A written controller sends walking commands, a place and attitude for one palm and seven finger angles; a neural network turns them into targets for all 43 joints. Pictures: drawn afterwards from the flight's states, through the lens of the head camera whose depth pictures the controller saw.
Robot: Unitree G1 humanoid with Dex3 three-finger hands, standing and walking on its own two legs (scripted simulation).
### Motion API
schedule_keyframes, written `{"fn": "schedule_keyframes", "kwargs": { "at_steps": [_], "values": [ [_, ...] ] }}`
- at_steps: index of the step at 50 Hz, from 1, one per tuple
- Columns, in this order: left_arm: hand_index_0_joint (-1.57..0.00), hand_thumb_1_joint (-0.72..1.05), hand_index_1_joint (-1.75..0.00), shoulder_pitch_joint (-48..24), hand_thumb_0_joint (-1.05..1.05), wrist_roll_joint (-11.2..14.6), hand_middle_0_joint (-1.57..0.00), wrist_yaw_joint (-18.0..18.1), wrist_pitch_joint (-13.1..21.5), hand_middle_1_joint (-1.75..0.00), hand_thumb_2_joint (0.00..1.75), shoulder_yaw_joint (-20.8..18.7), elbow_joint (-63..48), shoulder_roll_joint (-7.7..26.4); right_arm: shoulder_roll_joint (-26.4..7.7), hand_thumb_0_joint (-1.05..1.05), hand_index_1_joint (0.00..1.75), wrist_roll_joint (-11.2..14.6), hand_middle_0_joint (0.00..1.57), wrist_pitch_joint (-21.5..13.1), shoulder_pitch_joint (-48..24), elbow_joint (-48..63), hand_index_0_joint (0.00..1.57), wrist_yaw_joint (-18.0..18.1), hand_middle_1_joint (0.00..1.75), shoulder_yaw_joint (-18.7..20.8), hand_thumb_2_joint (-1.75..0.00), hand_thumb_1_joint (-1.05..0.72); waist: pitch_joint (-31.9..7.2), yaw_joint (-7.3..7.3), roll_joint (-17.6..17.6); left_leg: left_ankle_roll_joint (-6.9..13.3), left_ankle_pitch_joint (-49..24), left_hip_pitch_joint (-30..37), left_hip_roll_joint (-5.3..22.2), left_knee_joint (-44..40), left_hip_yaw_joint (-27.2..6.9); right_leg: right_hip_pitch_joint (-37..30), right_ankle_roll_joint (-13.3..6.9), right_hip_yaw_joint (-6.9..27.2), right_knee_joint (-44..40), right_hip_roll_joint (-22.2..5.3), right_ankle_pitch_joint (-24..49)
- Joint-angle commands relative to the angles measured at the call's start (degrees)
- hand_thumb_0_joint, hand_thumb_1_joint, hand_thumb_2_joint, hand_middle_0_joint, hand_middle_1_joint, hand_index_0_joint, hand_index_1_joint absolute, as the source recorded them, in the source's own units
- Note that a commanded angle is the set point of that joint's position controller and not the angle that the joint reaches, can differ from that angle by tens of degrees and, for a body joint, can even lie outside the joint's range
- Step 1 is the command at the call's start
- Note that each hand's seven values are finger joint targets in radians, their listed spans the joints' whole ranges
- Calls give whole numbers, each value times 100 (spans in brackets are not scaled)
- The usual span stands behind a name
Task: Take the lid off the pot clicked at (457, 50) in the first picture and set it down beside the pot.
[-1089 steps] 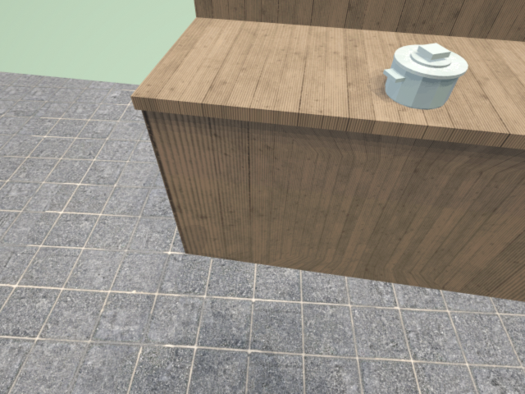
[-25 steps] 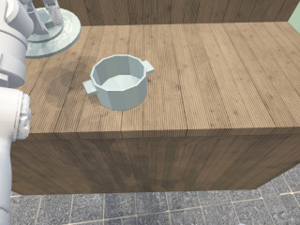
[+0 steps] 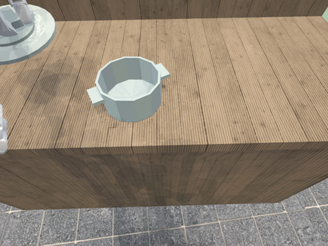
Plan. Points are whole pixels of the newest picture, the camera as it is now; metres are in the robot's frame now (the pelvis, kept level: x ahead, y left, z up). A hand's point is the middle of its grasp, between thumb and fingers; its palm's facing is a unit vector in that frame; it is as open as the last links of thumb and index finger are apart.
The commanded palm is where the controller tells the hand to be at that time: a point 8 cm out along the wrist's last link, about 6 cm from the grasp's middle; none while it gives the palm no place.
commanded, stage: move the lid sideways beside the pot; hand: left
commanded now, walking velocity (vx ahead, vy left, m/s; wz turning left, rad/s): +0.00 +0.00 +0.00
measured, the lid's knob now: (2, 21) +0.51 +0.29 +0.27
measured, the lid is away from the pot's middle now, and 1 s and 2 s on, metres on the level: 0.22 0.23 0.24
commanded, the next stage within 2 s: lower the lid onto the table in 0.34 s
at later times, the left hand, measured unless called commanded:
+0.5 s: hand out of the picture +0.46 +0.29 +0.29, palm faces -0.22 -0.09 -0.97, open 6.5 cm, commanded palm +0.47 +0.28 +0.37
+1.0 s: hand (0, 34) +0.47 +0.28 +0.26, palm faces -0.26 -0.16 -0.95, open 6.5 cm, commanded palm +0.47 +0.29 +0.33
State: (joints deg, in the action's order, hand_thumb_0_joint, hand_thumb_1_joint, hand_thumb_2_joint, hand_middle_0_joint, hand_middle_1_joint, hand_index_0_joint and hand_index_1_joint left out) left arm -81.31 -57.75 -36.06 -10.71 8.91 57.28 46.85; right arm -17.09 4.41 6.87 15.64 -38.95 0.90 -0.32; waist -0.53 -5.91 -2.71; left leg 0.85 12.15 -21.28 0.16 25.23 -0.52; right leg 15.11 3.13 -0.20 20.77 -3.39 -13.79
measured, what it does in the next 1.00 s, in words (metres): stands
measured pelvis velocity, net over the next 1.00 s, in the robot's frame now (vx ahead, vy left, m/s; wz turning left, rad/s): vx -0.01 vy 0.00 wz -0.01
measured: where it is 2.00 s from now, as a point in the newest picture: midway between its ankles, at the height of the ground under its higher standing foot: outside the picture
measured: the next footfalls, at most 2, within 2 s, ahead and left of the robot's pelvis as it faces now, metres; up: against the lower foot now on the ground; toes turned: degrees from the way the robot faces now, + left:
none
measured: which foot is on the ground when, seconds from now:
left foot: down 0.00-1.00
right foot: down 0.00-1.00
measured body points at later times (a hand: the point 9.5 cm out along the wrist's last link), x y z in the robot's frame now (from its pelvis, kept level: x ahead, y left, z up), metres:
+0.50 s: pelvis -0.01 +0.00 +0.00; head +0.05 -0.02 +0.45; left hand +0.47 +0.29 +0.34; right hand +0.06 -0.28 -0.13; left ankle +0.00 +0.11 -0.74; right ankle -0.05 -0.16 -0.74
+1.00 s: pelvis -0.01 +0.00 +0.00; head +0.05 -0.01 +0.45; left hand +0.48 +0.29 +0.31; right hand +0.02 -0.29 -0.13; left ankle +0.00 +0.11 -0.74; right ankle -0.05 -0.16 -0.74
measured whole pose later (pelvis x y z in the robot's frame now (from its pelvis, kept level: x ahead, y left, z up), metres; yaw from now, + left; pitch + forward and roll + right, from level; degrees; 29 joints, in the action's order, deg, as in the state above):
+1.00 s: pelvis -0.01 +0.00 +0.00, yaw +0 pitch +7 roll -1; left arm -77.8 -57.5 -35.0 -10.2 6.6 61.4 48.5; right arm -17.8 5.0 5.5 18.8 -40.2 1.7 0.0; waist -0.3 -7.2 -2.6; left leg 0.5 12.7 -21.0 1.0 26.6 -0.5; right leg 14.6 2.9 0.0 21.4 -2.5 -13.8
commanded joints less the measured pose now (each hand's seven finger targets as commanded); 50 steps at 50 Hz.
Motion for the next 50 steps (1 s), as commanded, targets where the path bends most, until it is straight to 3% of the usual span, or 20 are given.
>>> {"fn": "schedule_keyframes", "kwargs": {
  "at_steps": [1, 2, 6, 7, 10, 12, 16, 17, 21, 25, 27, 29, 31, 33, 36, 38, 41, 43, 46, 50],
  "values": [
    [-101, 50, -112, -3534, 0, -17, -72, 357, 77, -101, 112, -238, -1691, 1305, -926, 0, 30, -10, 20, -182, 306, 495, 20, 70, 30, 327, -90, -90, -3093, -73, -665, 392, -3644, 2632, -222, 409, 48, -107, -437, -356, 51, 595, 2444],
    [-101, 50, -112, -3866, 0, -109, -72, 387, 113, -101, 112, -636, -2120, 1848, -910, 0, 30, -29, 20, -166, 218, 513, 20, 63, 30, 292, -90, -90, -3281, 8, -579, 364, -3519, 2630, -225, 324, -6, -293, -417, -351, 62, 633, 2350],
    [-101, 50, -112, -3102, 0, -37, -72, 339, 148, -101, 112, -673, -1527, 1866, -962, 0, 30, 20, 20, -117, 283, 536, 20, 72, 30, 279, -90, -90, -2994, 32, -578, 376, -3637, 2379, -220, 371, 61, -274, -436, -351, 92, 570, 2503],
    [-101, 50, -112, -3582, 0, -115, -72, 353, 165, -101, 112, -809, -2040, 2078, -915, 0, 30, -10, 20, -105, 131, 585, 20, 44, 30, 270, -90, -90, -3190, 81, -578, 352, -3618, 2454, -232, 343, 37, -368, -416, -345, 131, 596, 2459],
    [-101, 50, -112, -3184, 0, -105, -72, 300, 73, -101, 112, -573, -1389, 1740, -901, 0, 30, 28, 20, -38, 145, 538, 20, 54, 30, 261, -90, -90, -2661, -7, -411, 371, -3318, 2268, -214, 348, 64, -102, -425, -406, 84, 619, 2192],
    [-101, 50, -112, -3236, 0, -127, -72, 315, 135, -101, 112, -689, -1681, 1987, -929, 0, 30, 34, 20, -5, 121, 580, 20, 39, 30, 248, -90, -90, -2857, 56, -428, 355, -3196, 2235, -224, 309, 93, -276, -419, -382, 80, 606, 2233],
    [-101, 50, -112, -3060, 0, 35, -72, 273, 143, -101, 112, -256, -1594, 1424, -931, 0, 30, 68, 20, -15, 174, 558, 20, 78, 30, 261, -90, -90, -2673, -46, -598, 383, -3150, 2357, -213, 326, 59, -56, -447, -424, -9, 600, 2087],
    [-101, 50, -112, -3396, 0, -51, -72, 299, 158, -101, 112, -516, -1858, 1773, -912, 0, 30, 43, 20, -10, 113, 530, 20, 74, 30, 250, -90, -90, -2793, -2, -483, 364, -2947, 2354, -216, 270, 50, -180, -423, -418, 10, 636, 2009],
    [-101, 50, -112, -3319, 0, 91, -72, 277, 208, -101, 112, -164, -1566, 1358, -946, 0, 30, 82, 20, -68, 181, 470, 20, 132, 30, 261, -90, -90, -2586, -95, -554, 381, -2612, 2303, -239, 243, 69, -46, -449, -438, -51, 597, 1854],
    [-101, 50, -112, -3551, 0, 1, -72, 264, -84, -101, 112, -204, -936, 1419, -940, 0, 30, 89, 20, -183, 218, 295, 20, 129, 30, 217, -90, -90, -2343, -99, -333, 367, -1964, 2012, -295, 82, 55, -137, -436, -462, -55, 648, 1705],
    [-101, 50, -112, -3953, 0, -75, -72, 340, -41, -101, 112, -361, -1602, 1659, -949, 0, 30, 20, 20, -271, 209, 362, 20, 109, 30, 241, -90, -90, -2941, -29, -621, 360, -2258, 2295, -295, 137, 26, -318, -441, -407, -1, 640, 1829],
    [-101, 50, -112, -3625, 0, -141, -72, 338, -81, -101, 112, -372, -984, 1647, -927, 0, 30, 46, 20, -300, 256, 328, 20, 140, 30, 221, -90, -90, -2666, -58, -283, 400, -2140, 2055, -307, 176, 70, -332, -422, -403, 34, 632, 1900],
    [-101, 50, -112, -3340, 0, 22, -72, 296, -85, -101, 112, -11, -713, 1170, -974, 0, 30, 75, 20, -320, 375, 295, 20, 140, 30, 246, -90, -90, -2349, -126, -250, 374, -2075, 1924, -272, 120, 71, -199, -438, -454, -33, 615, 1863],
    [-101, 50, -112, -3625, 0, -143, -72, 359, -59, -101, 112, -435, -1014, 1737, -981, 0, 30, 30, 20, -323, 246, 347, 20, 126, 30, 241, -90, -90, -2590, -44, -325, 401, -1957, 1975, -297, 126, 99, -352, -429, -387, 16, 631, 1847],
    [-101, 50, -112, -3159, 0, -42, -72, 354, -39, -101, 112, -205, -534, 1431, -990, 0, 30, 57, 20, -330, 441, 325, 20, 148, 30, 257, -90, -90, -2315, -108, -247, 387, -1975, 1797, -272, 126, 127, -269, -431, -429, -20, 612, 1863],
    [-101, 50, -112, -3399, 0, -160, -72, 392, 0, -101, 112, -489, -733, 1851, -995, 0, 30, 45, 20, -303, 311, 362, 20, 146, 30, 231, -90, -90, -2419, -61, -235, 404, -1849, 1777, -287, 108, 129, -377, -423, -386, 15, 637, 1837],
    [-101, 50, -112, -3311, 0, -43, -72, 404, 19, -101, 112, -231, -837, 1477, -1005, 0, 30, 33, 20, -348, 479, 345, 20, 163, 30, 288, -90, -90, -2556, -112, -615, 396, -2296, 2084, -236, 199, 127, -187, -439, -412, -7, 632, 1900],
    [-101, 50, -112, -3529, 0, -186, -72, 460, 86, -101, 112, -682, -1161, 2059, -1001, 0, 30, 9, 20, -341, 402, 386, 20, 159, 30, 279, -90, -90, -2890, -39, -581, 423, -2321, 2122, -263, 231, 112, -405, -423, -348, 74, 648, 1981],
    [-101, 50, -112, -3036, 0, -30, -72, 443, 92, -101, 112, -520, -1078, 1730, -1001, 0, 30, 40, 20, -346, 563, 391, 20, 136, 30, 332, -90, -90, -2852, -61, -737, 395, -3006, 2302, -197, 323, 74, -253, -430, -381, 82, 641, 2211],
    [-101, 50, -112, -2826, 0, -18, -72, 401, 55, -101, 112, -467, -794, 1628, -984, 0, 30, 65, 20, -266, 430, 383, 20, 101, 30, 295, -90, -90, -2348, -94, -401, 401, -2410, 1942, -245, 259, 113, -123, -405, -411, 64, 669, 1988]
  ]
}}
